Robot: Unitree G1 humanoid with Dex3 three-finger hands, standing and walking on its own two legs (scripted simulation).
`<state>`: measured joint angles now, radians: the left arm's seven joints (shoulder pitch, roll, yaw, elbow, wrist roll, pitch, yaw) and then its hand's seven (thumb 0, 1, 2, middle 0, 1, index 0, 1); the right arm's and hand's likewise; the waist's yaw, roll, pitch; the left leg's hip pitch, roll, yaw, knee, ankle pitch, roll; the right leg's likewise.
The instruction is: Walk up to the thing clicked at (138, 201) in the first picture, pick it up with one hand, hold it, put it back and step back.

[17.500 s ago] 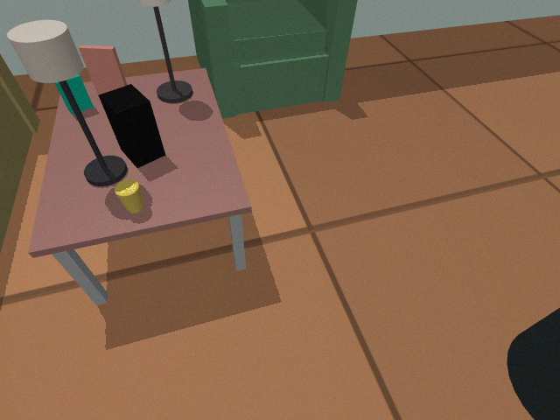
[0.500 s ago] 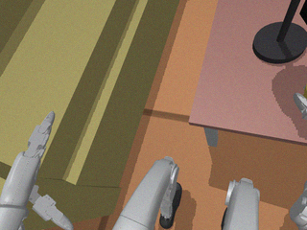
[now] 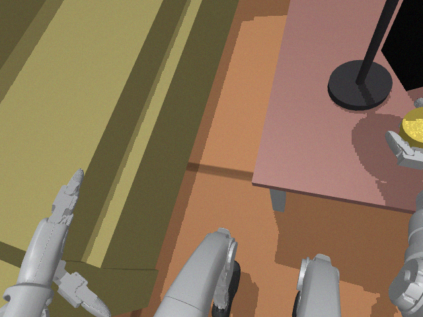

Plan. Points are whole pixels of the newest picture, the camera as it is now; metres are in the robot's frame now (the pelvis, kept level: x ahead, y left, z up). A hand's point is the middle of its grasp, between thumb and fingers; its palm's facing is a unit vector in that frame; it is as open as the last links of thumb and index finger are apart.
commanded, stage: settle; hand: right
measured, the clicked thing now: (419, 139) +0.49 -0.24 -0.05
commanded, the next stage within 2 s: lift in 0.36 s
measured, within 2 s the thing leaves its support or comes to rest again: neither
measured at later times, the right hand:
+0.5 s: hand out of the picture +0.48 -0.24 -0.01, palm faces +0.26 +0.97 +0.00, open 8.8 cm
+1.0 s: hand out of the picture +0.44 -0.23 +0.06, palm faces +0.26 +0.97 -0.01, open 8.8 cm
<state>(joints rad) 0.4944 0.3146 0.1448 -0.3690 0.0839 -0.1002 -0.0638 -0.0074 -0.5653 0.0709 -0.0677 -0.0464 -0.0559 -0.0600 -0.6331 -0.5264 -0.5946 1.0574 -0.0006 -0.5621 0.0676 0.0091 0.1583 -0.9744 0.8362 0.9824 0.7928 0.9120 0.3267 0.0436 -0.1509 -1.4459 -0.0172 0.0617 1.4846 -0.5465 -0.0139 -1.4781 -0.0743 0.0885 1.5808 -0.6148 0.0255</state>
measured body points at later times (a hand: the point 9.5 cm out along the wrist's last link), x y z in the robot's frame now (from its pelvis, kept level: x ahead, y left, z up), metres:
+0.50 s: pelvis +0.01 +0.00 +0.02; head +0.17 -0.08 +0.43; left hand +0.18 +0.26 +0.10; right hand +0.46 -0.29 -0.01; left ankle +0.07 +0.13 -0.55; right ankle +0.05 -0.13 -0.55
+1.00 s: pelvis +0.02 -0.01 +0.06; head +0.13 -0.06 +0.49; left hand +0.18 +0.26 +0.11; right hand +0.42 -0.28 +0.06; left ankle +0.07 +0.13 -0.55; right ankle +0.05 -0.13 -0.55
